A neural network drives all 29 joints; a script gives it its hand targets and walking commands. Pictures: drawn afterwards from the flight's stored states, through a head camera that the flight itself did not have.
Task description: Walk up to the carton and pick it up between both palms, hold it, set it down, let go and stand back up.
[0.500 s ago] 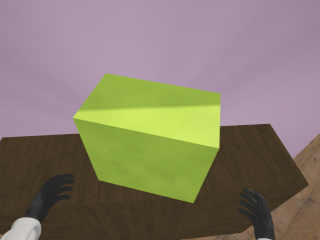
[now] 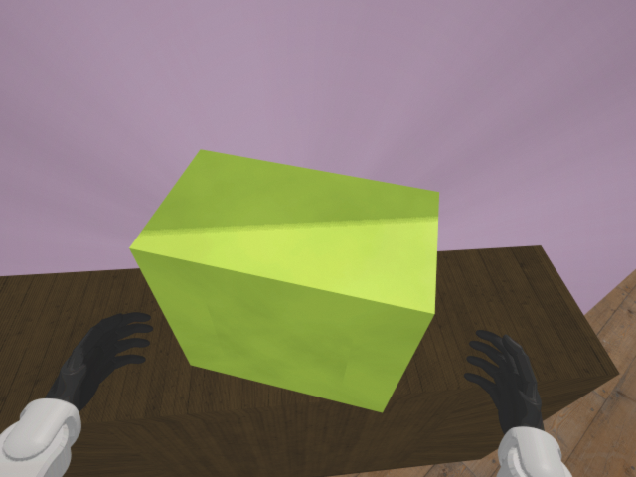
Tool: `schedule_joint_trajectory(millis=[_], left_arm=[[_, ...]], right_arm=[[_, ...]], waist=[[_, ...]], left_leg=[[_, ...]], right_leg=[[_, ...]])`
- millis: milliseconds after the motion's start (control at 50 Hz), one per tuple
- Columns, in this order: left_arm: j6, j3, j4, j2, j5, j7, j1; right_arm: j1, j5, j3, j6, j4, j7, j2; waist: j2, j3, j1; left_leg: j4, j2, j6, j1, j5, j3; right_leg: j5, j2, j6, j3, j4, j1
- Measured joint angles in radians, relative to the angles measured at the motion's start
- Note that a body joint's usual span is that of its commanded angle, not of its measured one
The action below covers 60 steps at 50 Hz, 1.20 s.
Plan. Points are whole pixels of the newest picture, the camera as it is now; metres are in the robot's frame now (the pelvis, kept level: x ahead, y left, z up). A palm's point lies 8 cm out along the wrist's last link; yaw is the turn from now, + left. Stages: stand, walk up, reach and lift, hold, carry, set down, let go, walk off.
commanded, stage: reach and lift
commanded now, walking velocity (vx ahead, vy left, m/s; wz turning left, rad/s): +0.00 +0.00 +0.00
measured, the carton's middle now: (297, 290) +0.36 +0.04 +0.01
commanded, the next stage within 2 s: none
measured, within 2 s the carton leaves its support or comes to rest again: neither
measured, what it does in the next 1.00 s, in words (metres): stands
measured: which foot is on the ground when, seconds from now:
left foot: down 0.00-1.00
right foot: down 0.00-1.00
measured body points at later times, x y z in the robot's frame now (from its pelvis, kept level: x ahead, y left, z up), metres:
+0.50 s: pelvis -0.01 -0.01 +0.00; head -0.01 +0.01 +0.45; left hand +0.29 +0.27 +0.10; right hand +0.25 -0.23 +0.08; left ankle -0.02 +0.11 -0.74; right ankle +0.01 -0.12 -0.74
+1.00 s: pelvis -0.02 +0.00 +0.00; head -0.01 +0.01 +0.45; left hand +0.36 +0.26 +0.14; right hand +0.30 -0.24 +0.14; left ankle -0.02 +0.11 -0.74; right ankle +0.01 -0.12 -0.74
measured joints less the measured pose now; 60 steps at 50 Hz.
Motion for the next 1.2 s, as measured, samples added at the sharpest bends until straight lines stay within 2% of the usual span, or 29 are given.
schedule_joint_trajectory(millis=[200, 460, 560, 840, 1200], left_arm=[[0.074, 0.001, -0.008, 0.030, -0.046, 0.014, -0.052], [0.213, 0.001, -0.005, 0.041, -0.052, 0.016, -0.252], [0.254, 0.004, 0.041, 0.041, -0.052, 0.013, -0.327], [0.315, 0.006, 0.164, 0.043, -0.052, 0.004, -0.511], [0.342, 0.007, 0.339, 0.043, -0.052, 0.000, -0.741]], right_arm=[[-0.101, 0.007, -0.061, 0.123, -0.012, 0.000, -0.010], [-0.270, 0.041, -0.092, 0.260, -0.012, -0.004, -0.044], [-0.334, 0.044, -0.097, 0.301, -0.012, -0.012, -0.055], [-0.506, 0.062, -0.117, 0.368, -0.005, -0.015, -0.080], [-0.725, 0.073, -0.136, 0.384, 0.160, -0.015, -0.124]], waist=[[0.000, -0.016, 0.000], [0.000, -0.028, 0.000], [0.000, -0.028, -0.008], [0.000, -0.028, -0.041], [0.000, -0.028, -0.086]], left_leg=[[-0.010, 0.000, -0.001, 0.001, 0.009, 0.000], [-0.042, 0.000, -0.003, 0.009, 0.035, 0.000], [-0.055, -0.002, -0.003, 0.012, 0.045, 0.000], [-0.073, -0.008, 0.001, 0.013, 0.061, 0.000], [-0.091, -0.008, 0.003, 0.010, 0.074, -0.001]], right_leg=[[0.007, 0.000, 0.000, 0.000, -0.005, -0.001], [0.024, 0.000, 0.000, 0.000, -0.020, -0.001], [0.030, -0.002, 0.000, 0.000, -0.025, -0.001], [0.044, -0.007, 0.000, 0.000, -0.040, -0.001], [0.060, -0.008, 0.000, 0.000, -0.064, -0.001]])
